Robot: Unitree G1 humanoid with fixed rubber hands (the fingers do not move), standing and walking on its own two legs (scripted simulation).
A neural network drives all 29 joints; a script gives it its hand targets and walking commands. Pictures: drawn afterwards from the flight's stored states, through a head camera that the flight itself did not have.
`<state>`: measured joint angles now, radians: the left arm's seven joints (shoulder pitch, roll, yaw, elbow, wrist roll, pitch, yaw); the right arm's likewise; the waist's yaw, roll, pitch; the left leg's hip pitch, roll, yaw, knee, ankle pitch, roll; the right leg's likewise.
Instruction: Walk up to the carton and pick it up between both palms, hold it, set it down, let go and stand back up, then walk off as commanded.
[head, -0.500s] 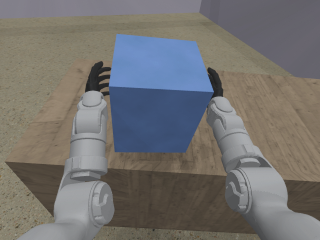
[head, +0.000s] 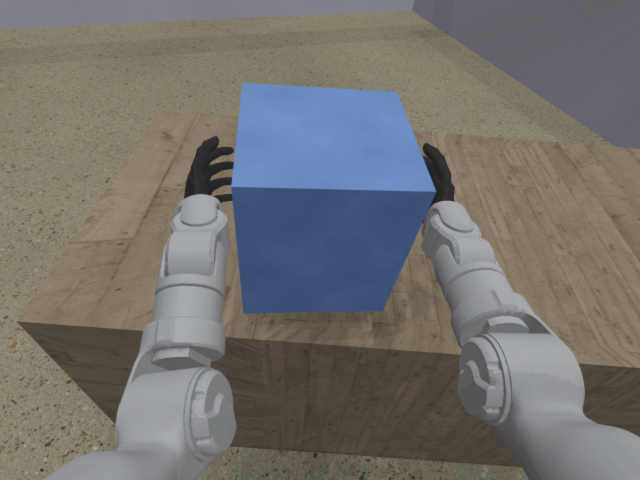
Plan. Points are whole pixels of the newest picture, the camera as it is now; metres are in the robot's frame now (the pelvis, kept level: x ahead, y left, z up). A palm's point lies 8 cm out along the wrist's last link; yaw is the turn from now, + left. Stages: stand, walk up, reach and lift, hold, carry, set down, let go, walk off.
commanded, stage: set down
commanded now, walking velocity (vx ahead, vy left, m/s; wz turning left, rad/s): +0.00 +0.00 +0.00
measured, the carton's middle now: (318, 206) +0.44 +0.02 +0.11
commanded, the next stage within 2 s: none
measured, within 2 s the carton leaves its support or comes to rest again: rests again in 1.88 s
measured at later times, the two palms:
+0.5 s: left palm (207, 213) +0.40 +0.16 +0.13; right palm (428, 210) +0.43 -0.14 +0.12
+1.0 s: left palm (217, 225) +0.42 +0.16 +0.09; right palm (417, 214) +0.47 -0.14 +0.08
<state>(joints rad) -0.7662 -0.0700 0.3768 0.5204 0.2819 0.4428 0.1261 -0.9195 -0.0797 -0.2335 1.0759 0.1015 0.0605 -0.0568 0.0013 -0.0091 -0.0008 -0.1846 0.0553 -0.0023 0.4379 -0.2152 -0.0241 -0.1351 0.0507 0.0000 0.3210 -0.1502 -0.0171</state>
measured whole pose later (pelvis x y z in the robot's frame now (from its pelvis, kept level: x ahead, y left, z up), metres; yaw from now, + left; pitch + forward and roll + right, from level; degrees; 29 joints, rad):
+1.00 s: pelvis +0.03 -0.01 +0.00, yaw +0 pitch +8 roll -2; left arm -0.70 -0.15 0.38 0.61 0.29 0.23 0.20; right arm -0.92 -0.11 -0.38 1.20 -0.03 -0.10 0.05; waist 0.08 0.04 -0.04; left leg -0.33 0.07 0.00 0.44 -0.21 -0.04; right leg -0.26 0.06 0.00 0.27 -0.14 -0.03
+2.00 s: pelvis +0.03 -0.02 +0.00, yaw +0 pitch +14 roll -1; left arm -0.65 -0.16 0.40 0.76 0.29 -0.05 0.21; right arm -0.88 -0.12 -0.32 1.23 -0.06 -0.27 0.05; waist 0.09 0.02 -0.09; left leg -0.46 0.07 0.00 0.43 -0.18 -0.04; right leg -0.41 0.06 0.00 0.32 -0.15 -0.04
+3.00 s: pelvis +0.03 -0.01 +0.00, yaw +0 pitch +14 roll -1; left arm -0.65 -0.17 0.41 0.81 0.27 -0.06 0.23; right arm -0.88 -0.18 -0.24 1.25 -0.10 -0.24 0.06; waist 0.09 0.02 -0.09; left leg -0.46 0.07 0.00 0.43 -0.20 -0.04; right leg -0.41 0.06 0.00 0.33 -0.15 -0.03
